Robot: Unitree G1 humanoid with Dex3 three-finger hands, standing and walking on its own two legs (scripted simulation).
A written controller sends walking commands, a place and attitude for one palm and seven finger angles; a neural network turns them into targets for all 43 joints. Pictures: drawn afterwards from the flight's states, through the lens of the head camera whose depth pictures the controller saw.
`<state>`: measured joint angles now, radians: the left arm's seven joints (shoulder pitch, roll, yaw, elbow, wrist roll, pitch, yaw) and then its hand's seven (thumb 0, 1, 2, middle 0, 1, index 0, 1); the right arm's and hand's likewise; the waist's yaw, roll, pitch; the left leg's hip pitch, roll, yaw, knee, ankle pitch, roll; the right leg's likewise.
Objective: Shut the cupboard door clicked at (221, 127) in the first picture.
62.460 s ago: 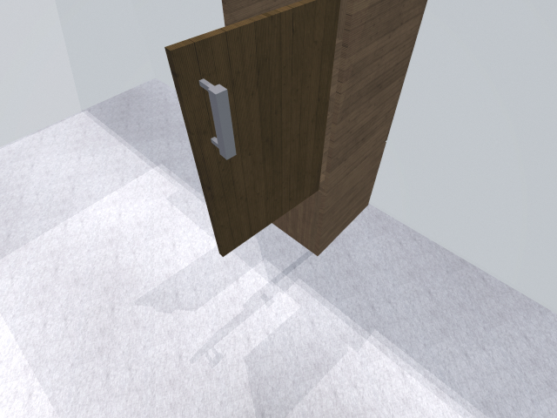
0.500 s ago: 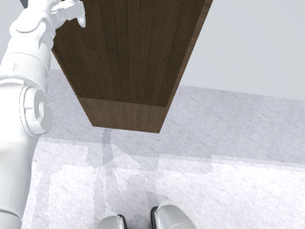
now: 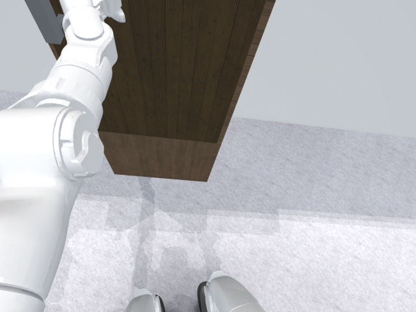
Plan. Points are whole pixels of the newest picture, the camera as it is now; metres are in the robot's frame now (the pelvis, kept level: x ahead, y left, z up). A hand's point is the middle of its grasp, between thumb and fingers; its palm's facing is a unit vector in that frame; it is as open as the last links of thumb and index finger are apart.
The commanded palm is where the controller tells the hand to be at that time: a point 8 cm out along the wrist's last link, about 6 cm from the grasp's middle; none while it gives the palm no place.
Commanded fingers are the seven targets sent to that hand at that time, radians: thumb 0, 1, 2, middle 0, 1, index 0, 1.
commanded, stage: pull the fist back off the door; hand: left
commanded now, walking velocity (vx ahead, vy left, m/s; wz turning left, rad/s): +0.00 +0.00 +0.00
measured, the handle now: out of the picture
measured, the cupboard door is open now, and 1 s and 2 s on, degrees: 0 0 0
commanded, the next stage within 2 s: draw the hand back to the body in 0.58 s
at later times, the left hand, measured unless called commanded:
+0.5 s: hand (127, 18) +0.58 +0.02 +0.17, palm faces +0.08 -1.00 +0.01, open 3.1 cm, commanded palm +0.53 +0.06 +0.18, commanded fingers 0.00 0.90 0.90 -1.30 -1.50 -1.30 -1.50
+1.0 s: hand (91, 58) +0.48 +0.07 +0.18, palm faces +0.11 -0.99 -0.01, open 3.1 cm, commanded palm +0.43 +0.12 +0.19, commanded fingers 0.00 0.90 0.90 -1.30 -1.50 -1.30 -1.50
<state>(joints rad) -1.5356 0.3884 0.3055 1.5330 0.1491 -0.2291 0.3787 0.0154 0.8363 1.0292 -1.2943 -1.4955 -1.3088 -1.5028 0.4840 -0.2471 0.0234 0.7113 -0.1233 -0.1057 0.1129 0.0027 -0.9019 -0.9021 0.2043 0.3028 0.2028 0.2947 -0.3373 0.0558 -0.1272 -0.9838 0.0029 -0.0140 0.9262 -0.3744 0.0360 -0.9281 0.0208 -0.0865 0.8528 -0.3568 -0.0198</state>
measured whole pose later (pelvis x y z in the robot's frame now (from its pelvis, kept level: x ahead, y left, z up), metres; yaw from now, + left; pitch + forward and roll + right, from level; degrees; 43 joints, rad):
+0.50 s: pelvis +0.04 +0.00 +0.03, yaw -2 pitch +19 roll -1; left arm -1.10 0.20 0.27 1.17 0.02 -0.31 0.28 0.01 0.91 0.91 -1.29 -1.50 -1.30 -1.50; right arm 0.53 -0.27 -0.03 0.70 -0.08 -0.04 0.10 0.01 -0.90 -0.90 0.20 0.30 0.20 0.29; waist -0.21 0.06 -0.12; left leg -0.71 0.02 0.05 0.76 -0.38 0.03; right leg -0.70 0.04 -0.02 0.71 -0.35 -0.02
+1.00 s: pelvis +0.04 -0.03 +0.04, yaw -1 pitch +8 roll +0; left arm -0.62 0.12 0.17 0.68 -0.10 -0.15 0.13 0.02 0.91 0.90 -1.29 -1.50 -1.30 -1.50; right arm 0.34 -0.25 -0.02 0.62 0.02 0.02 0.03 0.01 -0.90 -0.90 0.20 0.30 0.20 0.29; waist -0.05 0.06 -0.10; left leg -0.42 0.01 0.03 0.61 -0.34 0.00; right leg -0.41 0.04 -0.03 0.61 -0.34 -0.05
